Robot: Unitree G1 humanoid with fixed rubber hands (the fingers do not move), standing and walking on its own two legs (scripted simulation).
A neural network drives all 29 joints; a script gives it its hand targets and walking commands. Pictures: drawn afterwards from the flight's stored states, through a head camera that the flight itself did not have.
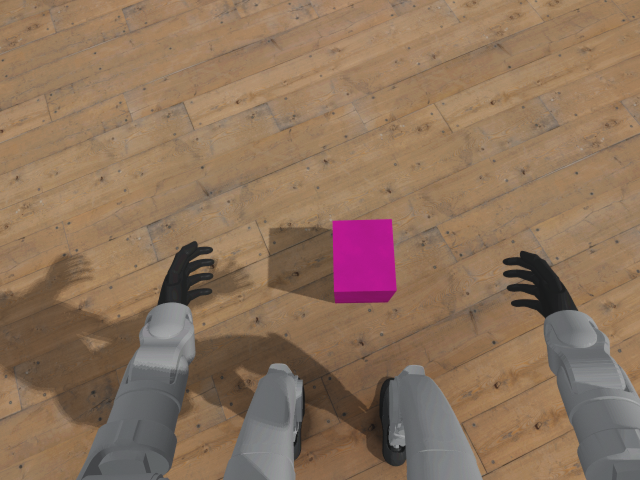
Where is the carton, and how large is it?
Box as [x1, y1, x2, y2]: [333, 219, 396, 302]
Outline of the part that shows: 391,219 333,221 333,268 335,302 381,302 387,301 394,293 396,288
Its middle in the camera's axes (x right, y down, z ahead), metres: +0.11 +0.06 +1.04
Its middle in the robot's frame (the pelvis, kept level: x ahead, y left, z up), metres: +0.49 -0.06 -0.60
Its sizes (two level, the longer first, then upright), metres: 0.180 0.148 0.188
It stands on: the floor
